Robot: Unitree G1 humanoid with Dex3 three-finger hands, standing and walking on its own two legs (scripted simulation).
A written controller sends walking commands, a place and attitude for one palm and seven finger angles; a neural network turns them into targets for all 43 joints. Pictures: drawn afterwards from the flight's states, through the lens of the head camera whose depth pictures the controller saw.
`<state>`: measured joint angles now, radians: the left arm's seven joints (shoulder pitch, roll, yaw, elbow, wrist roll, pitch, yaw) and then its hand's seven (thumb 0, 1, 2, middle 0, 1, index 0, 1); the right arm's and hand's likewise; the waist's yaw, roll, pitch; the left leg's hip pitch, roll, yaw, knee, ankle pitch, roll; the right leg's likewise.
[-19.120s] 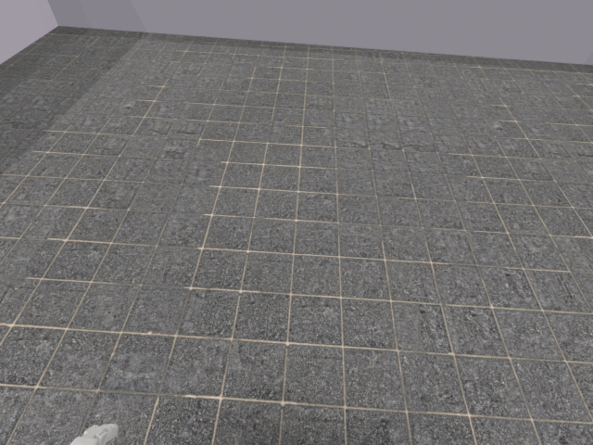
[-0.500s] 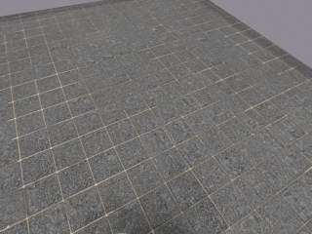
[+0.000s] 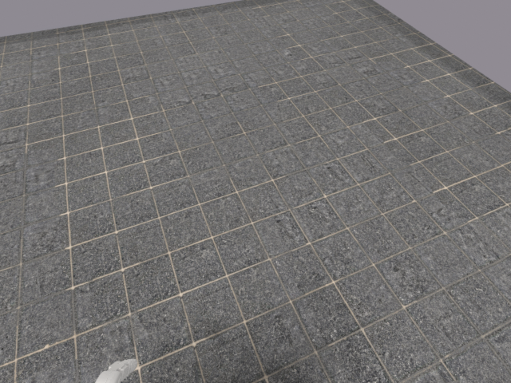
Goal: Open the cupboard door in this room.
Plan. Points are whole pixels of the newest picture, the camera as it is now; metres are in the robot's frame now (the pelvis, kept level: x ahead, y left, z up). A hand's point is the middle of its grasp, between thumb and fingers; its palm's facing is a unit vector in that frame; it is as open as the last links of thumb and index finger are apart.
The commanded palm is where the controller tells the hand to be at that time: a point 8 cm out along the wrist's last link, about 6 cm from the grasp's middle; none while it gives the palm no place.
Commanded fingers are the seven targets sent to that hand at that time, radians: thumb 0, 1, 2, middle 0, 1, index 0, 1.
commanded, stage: turn or walk to find it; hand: left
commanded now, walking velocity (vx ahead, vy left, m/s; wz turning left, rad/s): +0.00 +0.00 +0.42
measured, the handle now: out of the picture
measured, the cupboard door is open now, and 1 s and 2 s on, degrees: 0 0 0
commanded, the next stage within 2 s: stand and wait in 1.20 s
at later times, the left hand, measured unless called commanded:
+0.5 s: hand out of the picture -0.04 +0.17 -0.16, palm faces +0.29 -0.92 -0.26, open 7.4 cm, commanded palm none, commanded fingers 0.00 0.90 0.90 -0.20 -0.30 -0.20 -0.30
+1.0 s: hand out of the picture -0.03 +0.23 -0.16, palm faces +0.43 -0.87 -0.25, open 7.4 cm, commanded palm none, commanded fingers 0.00 0.90 0.90 -0.20 -0.30 -0.20 -0.30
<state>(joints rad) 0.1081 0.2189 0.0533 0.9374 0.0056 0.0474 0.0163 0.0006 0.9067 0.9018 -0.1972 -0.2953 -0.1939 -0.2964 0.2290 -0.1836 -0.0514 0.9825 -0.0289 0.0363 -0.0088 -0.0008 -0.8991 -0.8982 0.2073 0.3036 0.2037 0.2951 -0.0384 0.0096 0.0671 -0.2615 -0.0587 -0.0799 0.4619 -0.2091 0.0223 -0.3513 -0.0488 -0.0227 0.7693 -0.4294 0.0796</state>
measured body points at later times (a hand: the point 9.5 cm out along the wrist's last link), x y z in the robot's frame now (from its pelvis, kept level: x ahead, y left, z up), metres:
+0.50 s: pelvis -0.02 -0.03 +0.00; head +0.02 -0.03 +0.45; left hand -0.06 +0.22 -0.14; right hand +0.11 -0.26 -0.16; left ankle -0.09 +0.11 -0.70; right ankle -0.01 -0.12 -0.74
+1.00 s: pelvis -0.03 +0.00 +0.00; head +0.00 +0.02 +0.45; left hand -0.06 +0.28 -0.14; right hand +0.11 -0.19 -0.14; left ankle -0.08 +0.09 -0.74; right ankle +0.01 -0.14 -0.68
